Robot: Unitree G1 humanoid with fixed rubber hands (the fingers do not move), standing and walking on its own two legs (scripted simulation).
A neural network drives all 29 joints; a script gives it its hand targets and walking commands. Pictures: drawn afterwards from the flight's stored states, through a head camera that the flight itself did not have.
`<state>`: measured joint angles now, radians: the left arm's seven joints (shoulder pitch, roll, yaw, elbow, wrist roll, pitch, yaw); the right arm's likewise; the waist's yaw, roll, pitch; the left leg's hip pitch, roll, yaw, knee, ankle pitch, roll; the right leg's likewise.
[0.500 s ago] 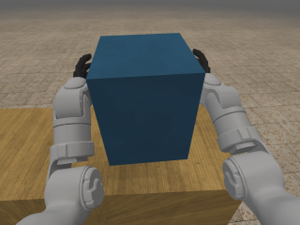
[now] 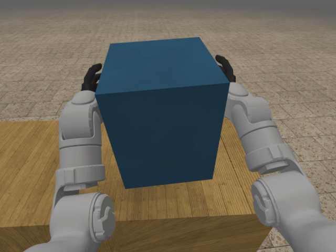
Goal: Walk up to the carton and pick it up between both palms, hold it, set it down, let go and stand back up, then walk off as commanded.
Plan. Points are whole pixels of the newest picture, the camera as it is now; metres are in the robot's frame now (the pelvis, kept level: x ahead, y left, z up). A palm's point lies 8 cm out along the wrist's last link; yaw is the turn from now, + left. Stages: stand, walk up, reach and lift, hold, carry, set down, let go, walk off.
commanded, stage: hold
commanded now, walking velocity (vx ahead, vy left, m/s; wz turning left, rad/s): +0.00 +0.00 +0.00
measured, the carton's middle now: (162, 112) +0.36 +0.00 +0.22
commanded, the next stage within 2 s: none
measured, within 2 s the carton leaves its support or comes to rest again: neither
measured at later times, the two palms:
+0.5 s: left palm (90, 93) +0.37 +0.15 +0.27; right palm (227, 86) +0.37 -0.14 +0.28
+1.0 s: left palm (91, 95) +0.37 +0.15 +0.26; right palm (227, 87) +0.37 -0.15 +0.27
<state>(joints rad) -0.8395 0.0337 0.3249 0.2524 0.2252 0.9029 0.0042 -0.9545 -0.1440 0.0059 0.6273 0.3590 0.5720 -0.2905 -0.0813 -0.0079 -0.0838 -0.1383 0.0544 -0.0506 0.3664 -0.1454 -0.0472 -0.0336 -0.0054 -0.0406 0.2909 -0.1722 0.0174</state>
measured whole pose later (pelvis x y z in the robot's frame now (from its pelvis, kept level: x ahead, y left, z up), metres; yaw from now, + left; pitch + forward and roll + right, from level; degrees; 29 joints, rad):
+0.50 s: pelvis +0.00 +0.00 +0.00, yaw +0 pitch -4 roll -1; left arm -0.90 0.05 0.34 0.33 0.22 0.90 0.00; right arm -0.99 -0.15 0.00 0.67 0.36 0.59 -0.29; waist -0.07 0.00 -0.11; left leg -0.15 0.05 -0.05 0.36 -0.14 -0.05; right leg -0.05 0.00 -0.03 0.30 -0.17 0.02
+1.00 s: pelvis +0.00 +0.00 +0.00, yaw +0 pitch -4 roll -1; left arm -0.87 0.04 0.34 0.31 0.21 0.90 0.01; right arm -0.97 -0.15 0.01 0.66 0.37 0.60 -0.30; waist -0.08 0.00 -0.11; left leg -0.15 0.05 -0.06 0.37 -0.14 -0.05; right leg -0.05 0.00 -0.02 0.29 -0.17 0.02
